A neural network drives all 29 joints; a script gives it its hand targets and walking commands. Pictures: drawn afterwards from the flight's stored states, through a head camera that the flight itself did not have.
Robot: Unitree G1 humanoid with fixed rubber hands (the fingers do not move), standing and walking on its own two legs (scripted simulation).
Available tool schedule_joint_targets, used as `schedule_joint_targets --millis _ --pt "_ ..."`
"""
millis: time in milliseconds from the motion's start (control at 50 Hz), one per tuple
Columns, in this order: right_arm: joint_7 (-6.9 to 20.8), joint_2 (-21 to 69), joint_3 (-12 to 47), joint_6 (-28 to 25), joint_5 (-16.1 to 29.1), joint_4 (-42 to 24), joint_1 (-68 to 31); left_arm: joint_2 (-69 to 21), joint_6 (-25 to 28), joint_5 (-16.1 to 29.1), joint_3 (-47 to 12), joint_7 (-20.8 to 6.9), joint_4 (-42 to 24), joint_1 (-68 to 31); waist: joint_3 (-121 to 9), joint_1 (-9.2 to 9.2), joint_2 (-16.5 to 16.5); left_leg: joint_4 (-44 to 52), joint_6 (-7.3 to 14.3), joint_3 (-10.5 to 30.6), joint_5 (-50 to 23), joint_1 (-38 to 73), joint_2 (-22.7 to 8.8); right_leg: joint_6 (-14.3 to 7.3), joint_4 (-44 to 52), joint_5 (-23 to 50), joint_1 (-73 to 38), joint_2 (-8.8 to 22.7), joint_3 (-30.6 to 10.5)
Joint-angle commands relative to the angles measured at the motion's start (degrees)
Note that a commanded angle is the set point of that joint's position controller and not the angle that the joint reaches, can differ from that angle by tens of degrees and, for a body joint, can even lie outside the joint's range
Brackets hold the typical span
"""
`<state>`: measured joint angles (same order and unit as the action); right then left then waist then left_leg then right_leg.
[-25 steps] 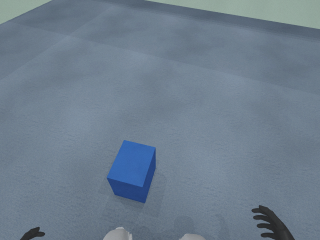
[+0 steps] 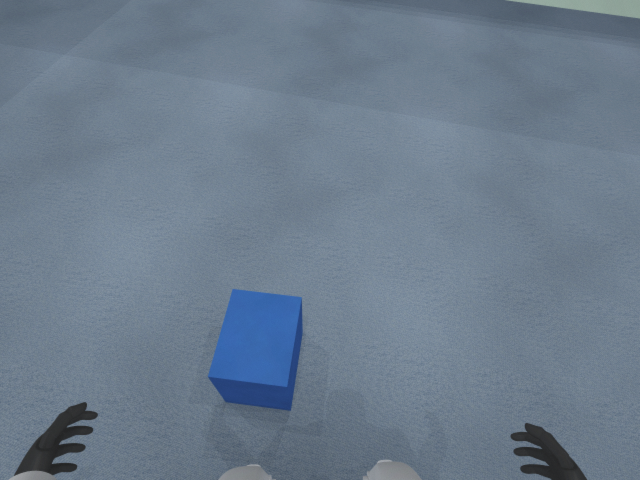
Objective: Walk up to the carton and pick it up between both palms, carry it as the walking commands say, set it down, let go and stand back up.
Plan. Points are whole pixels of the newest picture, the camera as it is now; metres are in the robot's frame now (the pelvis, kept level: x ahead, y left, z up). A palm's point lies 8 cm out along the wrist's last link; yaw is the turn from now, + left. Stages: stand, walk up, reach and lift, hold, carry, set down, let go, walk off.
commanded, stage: walk up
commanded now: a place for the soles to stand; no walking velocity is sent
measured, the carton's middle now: (262, 351) +0.49 +0.16 -0.61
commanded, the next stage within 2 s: none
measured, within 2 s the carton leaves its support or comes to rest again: neither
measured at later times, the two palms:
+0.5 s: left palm out of the picture +0.08 +0.35 -0.08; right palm out of the picture +0.09 -0.26 -0.07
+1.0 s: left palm out of the picture -0.02 +0.34 -0.08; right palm out of the picture +0.05 -0.27 -0.07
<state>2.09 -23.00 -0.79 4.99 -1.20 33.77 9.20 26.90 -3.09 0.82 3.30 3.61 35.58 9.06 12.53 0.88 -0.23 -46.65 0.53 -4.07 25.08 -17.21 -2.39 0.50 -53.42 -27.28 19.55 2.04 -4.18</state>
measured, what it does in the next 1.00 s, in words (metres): walks backwards: right foot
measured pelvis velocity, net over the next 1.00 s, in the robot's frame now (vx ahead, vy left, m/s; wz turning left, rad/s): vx -0.11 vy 0.01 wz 0.10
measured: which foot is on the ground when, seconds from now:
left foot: down 0.00-1.00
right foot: down 0.00-0.26, up 0.28-0.44, down 0.46-1.00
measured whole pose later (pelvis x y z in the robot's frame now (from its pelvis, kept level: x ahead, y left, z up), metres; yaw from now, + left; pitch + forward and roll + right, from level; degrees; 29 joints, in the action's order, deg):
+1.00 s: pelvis -0.11 +0.01 +0.00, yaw +6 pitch -6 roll +1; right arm 0.3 -22.5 -1.0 2.5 -1.9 33.9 12.5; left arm 25.7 -3.7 -0.6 3.3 -0.9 41.1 9.5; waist 10.0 -0.9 -2.1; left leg -42.5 0.4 1.2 15.0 -22.0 2.2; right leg -1.6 -48.5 -27.8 20.7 1.8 -0.4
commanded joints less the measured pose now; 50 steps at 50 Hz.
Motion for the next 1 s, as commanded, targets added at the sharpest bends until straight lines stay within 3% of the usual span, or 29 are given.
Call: schedule_joint_targets --millis 0,20,60,100,160,180,200,220,240,260,340,380,440,460,500,540,580,620,660,700,720,780,800,840,860,900,940,960,980 --pt "-1.34 -15.10 -4.93 -0.38 -0.06 -6.73 -2.79 7.64 1.46 0.29 2.42 -0.19 -3.98 3.04 -11.09 -1.26 13.50 12.09 9.11 9.12 -49.68 6.92 -10.52 -2.21 16.10 0.54 -3.35 -0.98 5.31" --pt "-1.17 -14.58 -4.85 -0.49 0.31 -6.60 -4.28 9.16 2.07 0.07 2.95 0.09 -2.71 6.35 -13.84 -3.57 11.04 8.87 5.57 8.13 -42.37 3.58 -9.33 -2.70 22.89 16.68 -10.43 1.27 3.53" --pt "-1.47 -12.02 -5.13 -0.88 1.38 -6.65 0.35 14.78 2.48 -1.85 4.49 -0.26 -3.29 4.39 -19.25 -2.92 -4.79 -4.54 -0.30 3.57 -3.06 -1.42 1.63 -10.62 23.83 36.88 -15.46 16.46 -16.33" --pt "-1.95 -11.66 -5.40 -0.35 2.44 -7.37 -0.36 16.18 2.56 -3.15 4.62 -0.45 -2.72 1.29 -16.18 -3.34 -10.23 -12.91 1.61 10.60 15.70 1.17 1.90 -17.16 27.99 34.94 -3.39 20.26 -17.42" --pt "-1.88 -9.97 -4.06 -1.79 1.34 -4.07 5.77 15.13 1.03 -2.60 4.63 -0.31 -4.31 -6.85 -11.53 0.48 -10.02 6.88 2.11 7.06 2.26 1.92 0.63 -11.07 17.99 32.73 -1.56 15.03 -2.46" --pt "-1.94 -11.91 -4.74 -2.65 0.80 -2.36 9.78 13.40 0.61 -2.20 4.00 -0.81 -4.40 -7.55 -13.79 2.16 -5.24 15.98 2.19 7.85 -15.72 4.70 -1.82 -5.76 11.12 29.21 -3.38 11.70 1.02" --pt "-2.24 -16.32 -6.22 -3.57 -0.37 -3.07 7.90 8.25 0.75 -1.63 2.59 -1.63 -5.29 -7.10 -14.16 1.29 4.94 19.26 3.85 20.74 -29.49 7.01 -9.41 -1.24 1.71 22.19 2.05 5.55 5.09" --pt "-2.29 -18.08 -6.51 -3.81 -0.66 -4.53 3.67 6.90 0.43 -1.10 2.20 -1.99 -5.38 -5.92 -13.50 0.92 12.16 20.53 9.58 28.25 -42.59 9.34 -14.17 0.67 -3.55 -3.99 8.42 -2.58 6.17" --pt "-2.55 -17.04 -6.18 -4.50 -1.23 -5.37 2.51 7.88 0.21 -0.82 2.66 -1.48 -4.86 -5.64 -16.14 1.22 11.42 19.31 15.28 28.01 -46.86 10.28 -16.41 -0.08 -7.02 -10.60 6.35 -0.49 2.34" --pt "-2.56 -15.52 -6.21 -4.43 -1.51 -5.42 1.91 8.57 -0.02 -1.15 2.81 -1.33 -4.04 -4.60 -13.62 1.35 9.80 18.06 15.60 26.40 -48.47 8.08 -16.24 -0.44 -6.05 -10.85 6.43 0.07 1.71" --pt "-3.02 -15.21 -5.91 -2.93 -0.77 -6.68 -0.21 7.77 0.22 -0.76 2.90 -2.33 -1.82 -2.11 -13.31 -0.38 13.16 17.18 10.21 20.14 -38.68 5.95 -11.03 -1.55 8.06 -3.89 -0.91 0.31 4.43" --pt "-2.81 -15.11 -5.37 -2.84 0.11 -5.73 -0.36 8.35 0.73 -1.34 3.13 -2.27 -0.82 -0.54 -13.53 -2.76 9.89 15.48 6.90 19.25 -31.49 2.33 -9.76 -3.12 20.07 7.09 -9.08 -0.25 5.15" --pt "-2.53 -11.48 -4.41 -3.50 2.14 -5.43 4.09 12.75 2.04 -2.46 3.98 -1.95 -1.98 -1.84 -18.04 -1.69 -3.67 0.15 -0.18 8.05 -12.46 -0.98 1.99 -10.82 26.92 28.58 -15.32 16.04 -11.03" --pt "-2.61 -11.52 -5.20 -3.05 2.27 -4.71 6.77 12.39 1.84 -2.20 3.92 -2.13 -2.03 -4.59 -17.88 -0.69 -4.25 -1.12 0.61 7.28 0.95 4.62 2.40 -14.25 24.96 29.51 -7.55 18.56 -9.65" --pt "-2.30 -11.95 -4.83 -2.89 1.48 -4.49 8.60 12.71 1.62 -2.98 3.76 -2.32 -2.56 -7.64 -14.85 0.80 -6.99 5.23 3.49 9.80 1.65 9.99 1.11 -11.39 22.39 22.71 4.09 15.04 -5.18" --pt "-2.04 -14.90 -5.08 -3.95 0.44 -5.77 5.25 10.28 0.49 -2.12 3.36 -2.67 -2.33 -6.12 -13.05 0.36 2.89 17.47 7.60 22.83 -17.03 4.96 -8.95 -3.26 8.36 8.80 4.24 3.39 4.51" --pt "-2.40 -15.45 -5.10 -4.62 -0.87 -6.59 -0.54 7.76 -0.35 -1.65 2.74 -3.01 -1.20 -3.64 -12.26 -1.63 7.96 24.71 13.29 29.06 -16.14 -5.77 -14.35 -2.08 1.08 -4.61 -4.42 -0.86 3.63" --pt "-2.67 -15.24 -5.02 -4.32 -1.52 -7.00 -1.35 7.43 -0.33 -1.46 2.79 -3.17 -0.56 -1.74 -8.97 -2.35 8.49 24.04 12.19 27.31 -11.48 -10.20 -12.32 -2.57 3.11 -5.60 -5.86 0.35 2.46" --pt "-2.46 -14.25 -4.79 -3.78 -0.18 -7.76 -3.43 9.77 1.19 -1.25 2.81 -3.51 0.51 1.05 -9.57 -4.38 4.87 17.93 6.40 20.01 -9.24 -10.21 -5.83 -3.81 20.77 8.20 -10.37 3.81 0.05" --pt "-1.99 -11.66 -4.62 -3.14 0.89 -6.04 0.80 13.96 2.72 -1.70 3.57 -3.07 -0.85 -0.43 -10.93 -3.20 -7.01 0.31 -0.35 9.02 -1.47 -5.63 5.99 -10.29 32.35 13.07 -4.90 17.65 -16.18" --pt "-2.00 -12.03 -5.61 -2.84 1.03 -5.85 3.76 14.35 2.56 -1.76 3.61 -2.97 -0.86 -5.14 -10.80 -0.99 -7.92 -4.59 0.10 9.02 4.77 2.50 4.47 -14.17 32.72 9.83 5.82 19.49 -17.06" --pt "-1.35 -12.22 -4.96 -3.33 0.26 -4.31 8.30 13.29 2.10 -2.29 3.37 -2.96 -2.30 -9.06 -9.27 1.61 -5.44 4.29 2.19 8.52 -0.52 9.97 3.30 -9.88 28.32 0.27 13.56 14.67 -5.30" --pt "-1.46 -12.86 -5.42 -4.03 0.15 -4.01 9.48 13.06 1.79 -1.90 3.40 -2.96 -1.88 -8.52 -9.97 2.39 -3.87 9.46 3.36 12.59 -3.31 9.96 0.33 -6.95 22.20 -0.26 13.06 11.87 -1.34" --pt "-2.07 -16.69 -5.69 -5.29 -0.36 -6.90 2.23 9.50 1.03 -1.42 3.08 -3.68 -1.14 -4.24 -11.56 -0.45 9.24 28.08 11.33 34.78 2.05 -3.08 -13.66 -1.52 1.39 -3.25 2.94 -1.78 5.51" --pt "-2.51 -15.59 -5.61 -5.18 -1.00 -7.75 -2.25 9.81 0.58 -1.33 3.36 -3.75 -0.19 -1.89 -10.69 -1.65 8.99 28.42 13.75 33.53 4.25 -8.68 -13.82 -1.67 -2.14 -4.42 -1.58 -0.42 1.81" --pt "-2.88 -13.85 -5.01 -4.79 -1.20 -8.40 -3.97 8.20 0.80 -1.61 3.33 -4.21 -0.49 1.25 -10.53 -3.29 8.35 27.11 11.34 27.35 10.22 -10.71 -10.23 -3.03 1.86 -3.83 -3.47 1.18 1.51" --pt "-2.76 -14.35 -5.36 -3.91 -0.53 -8.08 -4.43 8.66 1.48 -1.32 3.29 -3.99 1.12 4.09 -11.64 -4.58 9.18 21.14 7.55 21.72 -1.60 -8.33 -6.64 -3.63 15.08 4.19 -8.71 1.33 3.37" --pt "-2.31 -12.59 -4.99 -3.41 0.00 -7.33 -2.81 9.47 2.13 -1.56 3.07 -3.91 1.33 6.27 -14.02 -5.00 3.99 14.99 4.40 17.37 0.25 -8.91 -3.05 -4.09 26.21 5.99 -12.18 4.83 -1.29" --pt "-1.95 -10.42 -4.60 -3.20 1.06 -6.45 -0.51 12.24 3.04 -2.20 3.32 -3.38 -0.28 3.38 -12.80 -3.79 -6.61 2.44 0.44 13.44 0.97 -9.16 4.06 -7.05 34.39 1.69 -7.46 14.50 -15.66"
